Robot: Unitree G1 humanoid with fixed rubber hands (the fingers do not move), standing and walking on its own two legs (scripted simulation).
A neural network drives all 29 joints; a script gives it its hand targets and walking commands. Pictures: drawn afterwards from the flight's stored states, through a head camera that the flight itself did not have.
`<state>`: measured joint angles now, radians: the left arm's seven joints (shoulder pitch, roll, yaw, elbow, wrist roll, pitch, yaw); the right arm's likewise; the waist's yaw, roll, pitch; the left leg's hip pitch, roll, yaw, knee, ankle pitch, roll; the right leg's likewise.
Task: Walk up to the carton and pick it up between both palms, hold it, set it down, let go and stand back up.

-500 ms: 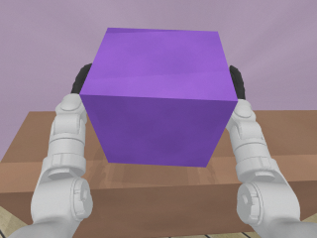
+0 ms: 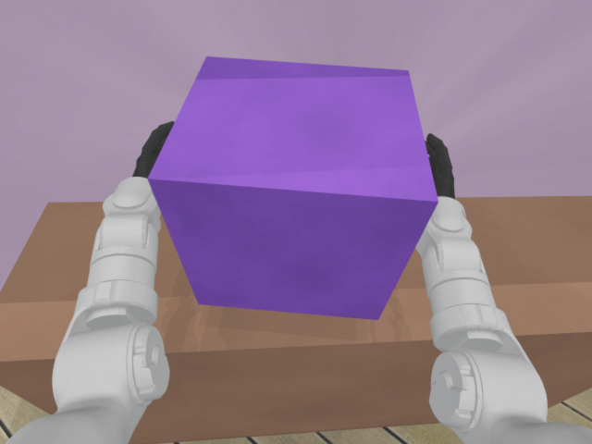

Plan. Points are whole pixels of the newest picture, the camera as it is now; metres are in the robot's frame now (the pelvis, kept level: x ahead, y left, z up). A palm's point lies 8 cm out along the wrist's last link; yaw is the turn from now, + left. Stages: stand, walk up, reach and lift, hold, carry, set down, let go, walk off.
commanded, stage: set down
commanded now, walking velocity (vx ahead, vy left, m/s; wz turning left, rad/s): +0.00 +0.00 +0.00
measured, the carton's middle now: (296, 194) +0.44 -0.01 +0.10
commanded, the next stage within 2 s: none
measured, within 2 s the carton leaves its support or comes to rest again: rests again in 1.06 s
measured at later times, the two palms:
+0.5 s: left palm (159, 185) +0.45 +0.18 +0.12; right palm (426, 209) +0.39 -0.19 +0.12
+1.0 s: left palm (166, 195) +0.46 +0.18 +0.09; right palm (419, 220) +0.39 -0.19 +0.09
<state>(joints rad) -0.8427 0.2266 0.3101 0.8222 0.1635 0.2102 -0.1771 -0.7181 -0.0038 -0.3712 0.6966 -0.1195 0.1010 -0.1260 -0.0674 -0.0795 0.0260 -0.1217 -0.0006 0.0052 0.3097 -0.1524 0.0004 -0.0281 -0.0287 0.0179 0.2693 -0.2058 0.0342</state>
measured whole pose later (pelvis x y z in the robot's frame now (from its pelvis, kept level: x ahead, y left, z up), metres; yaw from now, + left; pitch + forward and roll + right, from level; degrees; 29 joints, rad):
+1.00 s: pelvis +0.01 +0.00 +0.00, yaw -1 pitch +6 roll +0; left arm -0.94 0.30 0.27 1.20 0.10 -0.07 -0.19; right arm -0.71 0.08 -0.49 0.79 -0.25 -0.05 -0.14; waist -0.08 -0.06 -0.03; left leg -0.29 0.01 0.04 0.34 -0.16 0.00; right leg -0.21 -0.03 0.00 0.31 -0.21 0.04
